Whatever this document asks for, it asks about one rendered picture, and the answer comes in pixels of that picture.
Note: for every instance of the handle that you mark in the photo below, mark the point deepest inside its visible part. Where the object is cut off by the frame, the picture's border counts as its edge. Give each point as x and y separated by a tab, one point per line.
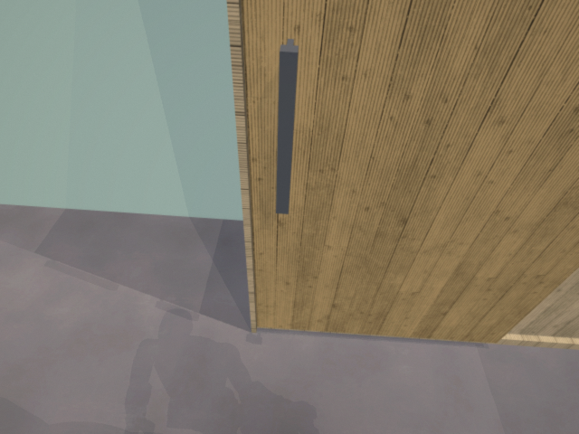
287	95

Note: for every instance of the wardrobe door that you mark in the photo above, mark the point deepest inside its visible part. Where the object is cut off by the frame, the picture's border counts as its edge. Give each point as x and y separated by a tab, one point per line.
434	187
556	315

